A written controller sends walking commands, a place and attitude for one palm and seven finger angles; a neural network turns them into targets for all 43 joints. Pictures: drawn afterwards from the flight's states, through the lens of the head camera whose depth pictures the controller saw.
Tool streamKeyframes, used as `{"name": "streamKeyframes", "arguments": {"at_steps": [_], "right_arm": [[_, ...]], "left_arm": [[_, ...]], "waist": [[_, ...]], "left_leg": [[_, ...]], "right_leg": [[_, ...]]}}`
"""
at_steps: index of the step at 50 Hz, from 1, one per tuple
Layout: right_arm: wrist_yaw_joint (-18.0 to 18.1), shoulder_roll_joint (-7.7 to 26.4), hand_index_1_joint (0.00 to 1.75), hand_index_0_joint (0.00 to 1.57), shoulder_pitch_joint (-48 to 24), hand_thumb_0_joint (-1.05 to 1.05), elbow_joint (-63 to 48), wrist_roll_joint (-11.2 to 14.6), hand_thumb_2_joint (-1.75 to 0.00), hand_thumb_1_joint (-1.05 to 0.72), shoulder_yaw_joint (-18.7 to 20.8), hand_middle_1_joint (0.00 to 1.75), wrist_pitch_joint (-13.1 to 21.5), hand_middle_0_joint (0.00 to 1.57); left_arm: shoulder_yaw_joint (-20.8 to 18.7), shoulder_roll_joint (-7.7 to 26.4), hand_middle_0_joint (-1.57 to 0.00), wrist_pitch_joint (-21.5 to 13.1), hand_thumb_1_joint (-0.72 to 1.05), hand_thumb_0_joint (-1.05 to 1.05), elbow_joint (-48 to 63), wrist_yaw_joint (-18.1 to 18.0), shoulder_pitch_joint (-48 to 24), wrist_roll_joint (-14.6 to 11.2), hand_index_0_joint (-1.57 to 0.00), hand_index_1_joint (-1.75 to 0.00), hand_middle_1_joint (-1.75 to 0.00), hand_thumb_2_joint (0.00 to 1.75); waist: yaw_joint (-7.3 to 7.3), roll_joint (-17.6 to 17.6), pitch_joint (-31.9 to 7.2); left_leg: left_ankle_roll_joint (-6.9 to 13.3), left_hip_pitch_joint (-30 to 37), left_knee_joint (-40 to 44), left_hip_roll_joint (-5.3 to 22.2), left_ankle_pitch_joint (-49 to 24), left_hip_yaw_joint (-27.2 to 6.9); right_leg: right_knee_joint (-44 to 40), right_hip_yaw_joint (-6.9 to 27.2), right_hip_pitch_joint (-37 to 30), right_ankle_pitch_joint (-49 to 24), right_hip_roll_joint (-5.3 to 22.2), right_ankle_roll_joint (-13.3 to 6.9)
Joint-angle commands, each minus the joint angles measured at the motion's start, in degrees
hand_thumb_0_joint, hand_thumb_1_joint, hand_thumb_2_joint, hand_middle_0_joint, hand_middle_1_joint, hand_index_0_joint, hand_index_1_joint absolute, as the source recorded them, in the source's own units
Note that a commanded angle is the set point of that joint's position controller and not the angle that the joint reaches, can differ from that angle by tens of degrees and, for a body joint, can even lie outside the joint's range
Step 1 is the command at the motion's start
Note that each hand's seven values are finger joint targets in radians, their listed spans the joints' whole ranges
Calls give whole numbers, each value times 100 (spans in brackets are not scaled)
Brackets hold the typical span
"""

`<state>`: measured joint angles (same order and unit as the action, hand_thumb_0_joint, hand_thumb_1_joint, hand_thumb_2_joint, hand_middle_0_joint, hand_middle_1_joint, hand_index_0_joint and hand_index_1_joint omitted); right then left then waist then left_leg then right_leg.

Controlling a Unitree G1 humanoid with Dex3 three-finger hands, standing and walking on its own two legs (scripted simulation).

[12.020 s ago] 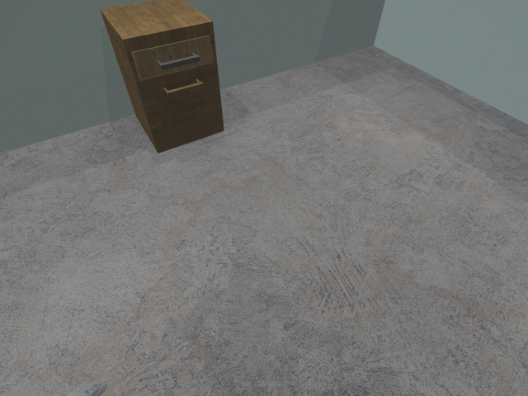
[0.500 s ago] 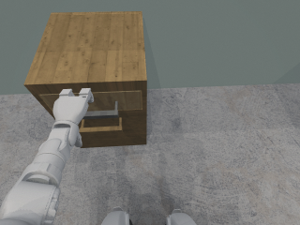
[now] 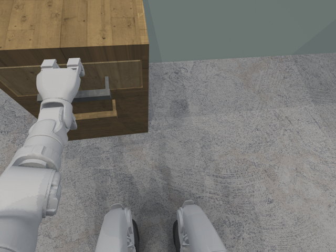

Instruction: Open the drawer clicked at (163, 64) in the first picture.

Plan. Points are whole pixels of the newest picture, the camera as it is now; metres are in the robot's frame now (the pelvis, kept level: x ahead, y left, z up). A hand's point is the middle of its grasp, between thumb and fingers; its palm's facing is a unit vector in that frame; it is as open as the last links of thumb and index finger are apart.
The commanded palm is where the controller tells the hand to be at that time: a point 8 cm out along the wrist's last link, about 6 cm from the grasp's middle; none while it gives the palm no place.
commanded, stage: move the hooked fingers above the handle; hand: left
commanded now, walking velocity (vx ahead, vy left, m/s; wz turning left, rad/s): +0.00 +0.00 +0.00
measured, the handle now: (75, 89) +0.57 +0.22 -0.11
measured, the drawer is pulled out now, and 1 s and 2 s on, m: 0.00 0.00 0.00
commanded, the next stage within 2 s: none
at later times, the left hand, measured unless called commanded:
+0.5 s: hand (67, 97) +0.50 +0.21 -0.04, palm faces -0.09 -0.04 -0.99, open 13.8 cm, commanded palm +0.51 +0.19 +0.00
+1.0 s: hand (68, 94) +0.51 +0.21 -0.05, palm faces -0.05 -0.03 -1.00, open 13.8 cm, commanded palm +0.51 +0.19 +0.00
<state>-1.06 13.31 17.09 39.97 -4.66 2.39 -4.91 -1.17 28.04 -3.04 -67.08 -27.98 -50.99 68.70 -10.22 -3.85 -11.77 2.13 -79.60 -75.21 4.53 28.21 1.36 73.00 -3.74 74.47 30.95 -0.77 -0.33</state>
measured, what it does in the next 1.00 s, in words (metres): stands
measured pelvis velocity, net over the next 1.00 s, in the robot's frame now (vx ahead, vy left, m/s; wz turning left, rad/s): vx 0.00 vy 0.00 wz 0.00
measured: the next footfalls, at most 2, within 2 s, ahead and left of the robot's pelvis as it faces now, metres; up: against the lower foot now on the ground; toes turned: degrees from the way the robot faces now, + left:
none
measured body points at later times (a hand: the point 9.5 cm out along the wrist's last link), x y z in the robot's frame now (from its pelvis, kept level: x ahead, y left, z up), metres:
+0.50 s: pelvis +0.00 +0.00 +0.00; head +0.17 +0.02 +0.41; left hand +0.50 +0.21 +0.01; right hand +0.03 -0.27 -0.13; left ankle +0.05 +0.10 -0.60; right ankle +0.02 -0.12 -0.60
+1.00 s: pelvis +0.00 +0.00 -0.01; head +0.17 +0.03 +0.40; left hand +0.51 +0.21 +0.01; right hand +0.02 -0.26 -0.14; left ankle +0.05 +0.10 -0.60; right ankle +0.02 -0.12 -0.60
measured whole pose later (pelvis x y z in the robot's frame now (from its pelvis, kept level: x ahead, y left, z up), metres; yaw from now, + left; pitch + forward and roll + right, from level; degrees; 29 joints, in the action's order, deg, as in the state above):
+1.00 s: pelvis +0.00 +0.00 -0.01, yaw +0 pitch +33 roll -5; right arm -0.5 12.1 16.4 40.5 -3.9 1.2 -4.4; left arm 1.0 28.7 -3.5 -64.0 -25.8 -52.4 66.4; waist -9.5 -4.1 -11.2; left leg 2.3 -82.3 -77.9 4.4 28.8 0.3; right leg 75.0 -4.5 76.5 31.5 -0.8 -0.2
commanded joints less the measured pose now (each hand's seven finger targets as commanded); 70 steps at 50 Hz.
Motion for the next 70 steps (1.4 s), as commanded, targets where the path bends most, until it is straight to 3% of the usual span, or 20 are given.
{"name": "streamKeyframes", "arguments": {"at_steps": [1,5,7,13,19,21,26,31,35,38,41,44,47,48,52,55,59,64,66,70], "right_arm": [[68,1078,30,20,1058,0,-178,-9,-90,-90,332,30,95,20],[53,1064,30,20,1099,0,-299,19,-90,-90,325,30,69,20],[38,1045,30,20,1078,0,-295,45,-90,-90,320,30,37,20],[103,1013,30,20,1049,0,-273,119,-90,-90,284,30,21,20],[177,952,30,20,1005,0,-142,122,-90,-90,297,30,135,20],[195,987,30,20,1057,0,-109,103,-90,-90,291,30,159,20],[149,995,30,20,999,0,-182,60,-90,-90,267,30,129,20],[81,1050,30,20,938,0,-398,65,-90,-90,237,30,21,20],[68,1046,30,20,915,0,-441,106,-90,-90,276,30,-5,20],[121,1043,30,20,925,0,-361,130,-90,-90,278,30,20,20],[171,1020,30,20,981,0,-187,117,-90,-90,318,30,86,20],[191,1000,30,20,994,0,-115,92,-90,-90,316,30,135,20],[161,991,30,20,1053,0,-52,75,-90,-90,297,30,130,20],[155,1009,30,20,1060,0,-62,76,-90,-90,266,30,124,20],[98,1020,30,20,1031,0,-221,74,-90,-90,210,30,65,20],[89,1052,30,20,1017,0,-328,99,-90,-90,173,30,7,20],[114,1036,30,20,978,0,-447,125,-90,-90,187,30,0,20],[130,986,30,20,1004,0,-323,118,-90,-90,292,30,41,20],[142,1034,30,20,1064,0,-249,107,-90,-90,309,30,38,20],[135,1036,30,20,1069,0,-96,100,-90,-90,323,30,54,20]], "left_arm": [[-211,1263,-30,72,-50,0,994,-146,-2574,-29,-30,-120,-120,30],[-510,1646,-30,43,-50,0,1756,-63,-2553,-113,-30,-120,-120,30],[-628,1733,-30,125,-50,0,1752,-43,-2209,-166,-30,-120,-120,30],[-459,1638,-30,233,-50,0,1852,98,-2018,-279,-30,-120,-120,30],[116,948,-30,-85,-50,0,1574,274,-2272,-344,-30,-120,-120,30],[-17,1151,-30,-185,-50,0,1458,238,-2311,-302,-30,-120,-120,30],[-163,1311,-30,-204,-50,0,1256,4,-2394,-151,-30,-120,-120,30],[-538,1761,-30,64,-50,0,1358,-128,-2149,-126,-30,-120,-120,30],[-466,1630,-30,142,-50,0,1696,5,-1921,-220,-30,-120,-120,30],[-417,1673,-30,74,-50,0,1947,108,-2091,-301,-30,-120,-120,30],[-91,1296,-30,-85,-50,0,2068,136,-2557,-321,-30,-120,-120,30],[-76,1242,-30,-188,-50,0,1981,95,-2630,-320,-30,-120,-120,30],[107,955,-30,-54,-50,0,1320,-18,-2573,-255,-30,-120,-120,30],[-15,1113,-30,23,-50,0,1128,-49,-2523,-253,-30,-120,-120,30],[-108,1289,-30,213,-50,0,1001,-28,-2477,-204,-30,-120,-120,30],[-268,1526,-30,307,-50,0,854,97,-2170,-205,-30,-120,-120,30],[-542,1870,-30,123,-50,0,1452,219,-2081,-228,-30,-120,-120,30],[-333,1472,-30,-121,-50,0,2048,119,-2281,-273,-30,-120,-120,30],[-462,1640,-30,-146,-50,0,2094,35,-2264,-289,-30,-120,-120,30],[-140,1259,-30,-36,-50,0,1736,-38,-2435,-296,-30,-120,-120,30]], "waist": [[-229,-709,-3172],[31,-1134,-3992],[104,-948,-3923],[40,-437,-3565],[-243,-424,-2778],[-245,-422,-2698],[-201,-671,-2710],[27,-791,-3332],[98,-810,-3643],[27,-657,-3570],[-210,-689,-3383],[-192,-783,-3309],[-329,-608,-2818],[-308,-519,-2677],[-181,-751,-2947],[-117,-571,-2954],[55,-662,-3460],[-51,-805,-3593],[-26,-779,-3652],[-202,-702,-3178]], "left_leg": [[56,2947,355,-194,-1978,-512],[19,3415,341,-180,-2456,-552],[35,3387,346,-171,-2575,-507],[107,3066,503,-187,-2144,-396],[129,2865,586,-191,-1522,-400],[129,2745,523,-204,-1472,-399],[108,2623,364,-222,-1652,-390],[93,2729,269,-224,-2083,-359],[69,3066,351,-199,-2207,-390],[95,3046,417,-192,-2011,-393],[99,3175,424,-163,-1856,-497],[81,3228,465,-173,-1857,-534],[82,2948,455,-183,-1633,-538],[91,2749,450,-189,-1564,-495],[85,2731,406,-212,-1783,-441],[99,2548,363,-202,-1807,-404],[110,2700,314,-189,-2062,-402],[86,3188,337,-125,-2270,-505],[67,3236,358,-127,-2264,-520],[68,3152,419,-137,-2004,-519]], "right_leg": [[-597,-24,-314,-1382,-265,-199],[-478,-17,-658,-1683,-273,-217],[-531,-19,-824,-1858,-283,-207],[-798,24,-1258,-1833,-272,-161],[-994,30,-722,-1231,-248,-174],[-933,20,-628,-1186,-257,-188],[-735,-2,-410,-1259,-263,-220],[-559,15,-772,-1660,-270,-210],[-611,5,-986,-1795,-270,-192],[-734,24,-1078,-1691,-270,-176],[-790,11,-676,-1437,-256,-169],[-784,-9,-535,-1358,-248,-202],[-792,-62,-258,-1166,-261,-202],[-790,-71,-317,-1165,-254,-198],[-693,-50,-488,-1331,-274,-219],[-641,-36,-652,-1417,-288,-204],[-549,19,-941,-1717,-282,-205],[-604,-1,-696,-1692,-263,-188],[-621,-11,-758,-1702,-267,-185],[-743,-38,-487,-1468,-255,-178]]}}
